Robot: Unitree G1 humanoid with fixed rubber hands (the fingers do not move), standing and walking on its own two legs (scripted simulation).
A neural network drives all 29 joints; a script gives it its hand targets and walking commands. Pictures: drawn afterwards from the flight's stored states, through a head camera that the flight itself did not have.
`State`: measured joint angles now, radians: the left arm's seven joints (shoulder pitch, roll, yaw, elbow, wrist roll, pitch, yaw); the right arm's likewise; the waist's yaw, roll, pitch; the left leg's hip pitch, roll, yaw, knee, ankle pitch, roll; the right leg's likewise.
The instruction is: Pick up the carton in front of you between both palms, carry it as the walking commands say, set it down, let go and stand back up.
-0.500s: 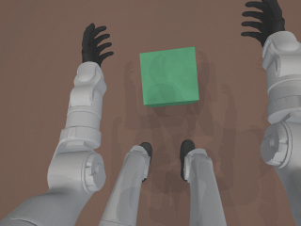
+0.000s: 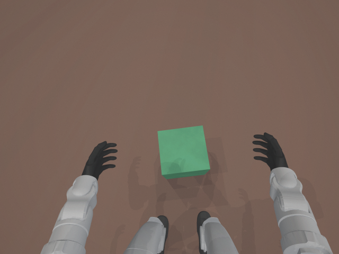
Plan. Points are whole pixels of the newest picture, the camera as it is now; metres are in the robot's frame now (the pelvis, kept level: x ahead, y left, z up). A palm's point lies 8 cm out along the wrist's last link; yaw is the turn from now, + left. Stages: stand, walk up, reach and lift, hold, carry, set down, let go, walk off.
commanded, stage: let go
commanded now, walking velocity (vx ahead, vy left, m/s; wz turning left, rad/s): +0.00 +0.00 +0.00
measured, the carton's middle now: (182, 154) +0.43 +0.02 -0.61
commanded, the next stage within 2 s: stand in 0.84 s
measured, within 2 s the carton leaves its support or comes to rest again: neither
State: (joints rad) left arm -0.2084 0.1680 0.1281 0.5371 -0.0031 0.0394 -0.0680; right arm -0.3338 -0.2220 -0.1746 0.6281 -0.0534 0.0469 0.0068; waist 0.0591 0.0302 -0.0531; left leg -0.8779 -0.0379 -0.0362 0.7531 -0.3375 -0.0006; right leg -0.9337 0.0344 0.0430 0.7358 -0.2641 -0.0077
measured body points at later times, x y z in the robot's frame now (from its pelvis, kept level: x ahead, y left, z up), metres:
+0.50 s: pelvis +0.03 +0.00 +0.04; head +0.05 +0.01 +0.49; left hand +0.20 +0.24 -0.03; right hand +0.20 -0.23 -0.04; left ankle -0.01 +0.12 -0.70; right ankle +0.03 -0.11 -0.70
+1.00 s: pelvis +0.04 +0.00 +0.04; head +0.04 +0.02 +0.48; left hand +0.18 +0.26 -0.06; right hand +0.16 -0.25 -0.06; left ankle -0.01 +0.12 -0.70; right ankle +0.03 -0.11 -0.70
